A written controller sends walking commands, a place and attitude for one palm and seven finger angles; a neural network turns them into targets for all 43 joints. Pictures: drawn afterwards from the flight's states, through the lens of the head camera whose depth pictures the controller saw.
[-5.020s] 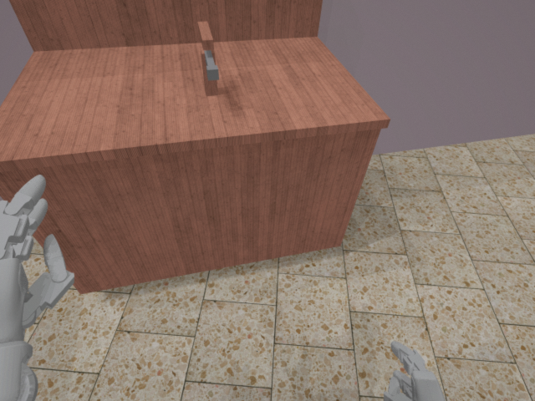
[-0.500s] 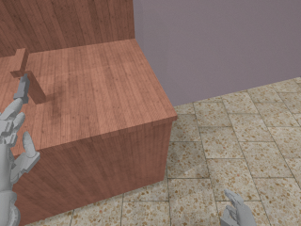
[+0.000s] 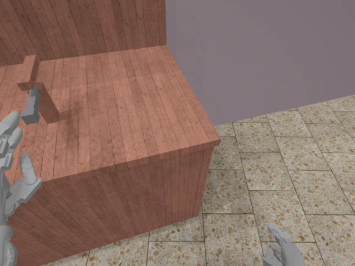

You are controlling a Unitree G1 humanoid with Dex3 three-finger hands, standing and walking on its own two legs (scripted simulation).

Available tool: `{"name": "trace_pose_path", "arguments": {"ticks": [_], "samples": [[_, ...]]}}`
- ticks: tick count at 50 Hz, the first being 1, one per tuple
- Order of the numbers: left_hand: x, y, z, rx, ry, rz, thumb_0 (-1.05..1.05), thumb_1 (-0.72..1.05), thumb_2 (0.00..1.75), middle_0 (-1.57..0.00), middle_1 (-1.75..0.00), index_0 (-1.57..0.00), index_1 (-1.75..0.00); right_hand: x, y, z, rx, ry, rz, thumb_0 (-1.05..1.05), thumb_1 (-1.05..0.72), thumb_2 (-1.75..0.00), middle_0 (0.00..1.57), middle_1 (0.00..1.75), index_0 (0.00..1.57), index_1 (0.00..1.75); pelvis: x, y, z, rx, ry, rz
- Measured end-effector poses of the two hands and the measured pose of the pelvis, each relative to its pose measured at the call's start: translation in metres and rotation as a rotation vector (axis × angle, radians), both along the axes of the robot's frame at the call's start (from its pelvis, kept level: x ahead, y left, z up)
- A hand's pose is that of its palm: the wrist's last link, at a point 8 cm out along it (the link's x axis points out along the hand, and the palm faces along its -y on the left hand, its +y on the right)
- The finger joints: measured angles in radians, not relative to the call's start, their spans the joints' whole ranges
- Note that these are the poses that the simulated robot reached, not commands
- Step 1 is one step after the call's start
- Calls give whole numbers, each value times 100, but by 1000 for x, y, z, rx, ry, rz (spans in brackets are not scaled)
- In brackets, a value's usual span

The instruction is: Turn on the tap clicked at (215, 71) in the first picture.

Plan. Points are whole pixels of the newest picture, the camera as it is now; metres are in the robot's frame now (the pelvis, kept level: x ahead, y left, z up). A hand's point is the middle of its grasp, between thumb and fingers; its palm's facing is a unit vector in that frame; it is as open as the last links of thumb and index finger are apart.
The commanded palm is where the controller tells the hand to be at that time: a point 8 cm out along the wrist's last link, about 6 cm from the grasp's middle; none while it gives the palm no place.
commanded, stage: shuffle to correct the standing spot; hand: left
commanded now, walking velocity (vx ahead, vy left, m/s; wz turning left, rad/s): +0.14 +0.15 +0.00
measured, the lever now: (30, 116) +0.42 +0.40 +0.10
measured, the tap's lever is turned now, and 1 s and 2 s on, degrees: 0 0 0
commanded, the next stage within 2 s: come to a stop and stand still in 0.60 s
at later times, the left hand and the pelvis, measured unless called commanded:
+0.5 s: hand (37, 149) +0.27 +0.27 +0.18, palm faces +0.38 -0.81 -0.45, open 7.4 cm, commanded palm +0.21 +0.31 +0.18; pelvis +0.05 +0.03 -0.01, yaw +1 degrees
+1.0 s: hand (10, 119) +0.33 +0.35 +0.18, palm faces +0.36 -0.86 -0.37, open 7.4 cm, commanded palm +0.27 +0.39 +0.18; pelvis +0.10 +0.11 +0.01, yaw -2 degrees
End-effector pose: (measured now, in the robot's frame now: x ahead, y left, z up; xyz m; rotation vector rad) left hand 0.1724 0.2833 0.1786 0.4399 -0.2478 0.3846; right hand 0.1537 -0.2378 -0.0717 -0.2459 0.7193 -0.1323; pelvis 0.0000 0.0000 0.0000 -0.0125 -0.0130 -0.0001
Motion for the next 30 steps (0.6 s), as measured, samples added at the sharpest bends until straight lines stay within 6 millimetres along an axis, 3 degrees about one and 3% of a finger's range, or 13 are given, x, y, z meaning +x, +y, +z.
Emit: {"name": "trace_pose_path", "arguments": {"ticks": [12, 20, 24, 30], "samples": [[25, 13, 0, 47, -59, -40, 2, 89, 90, -21, -30, -21, -31, 41, 23, -18, 22, 21, 22, 1, -90, -90, 20, 30, 20, 30, 24, 18, -17, -2, 6, -1], [56, 15, 15, 72, -14, -44, 2, 89, 90, -21, -30, -21, -31, 55, 41, -13, 88, -2, 19, 1, -90, -90, 20, 30, 20, 30, 48, 25, -5, 9, -6, 5], [54, 18, 16, 108, -23, -56, 2, 89, 90, -21, -30, -21, -31, 67, 42, -26, 79, 36, 52, 1, -90, -90, 20, 30, 20, 30, 53, 29, -11, 2, -16, 31], [62, 37, 15, 95, 18, -8, 1, 89, 90, -21, -30, -21, -31, 75, 44, -21, 68, 83, 21, 1, -90, -90, 20, 30, 20, 30, 66, 42, 0, 24, -27, -11]]}}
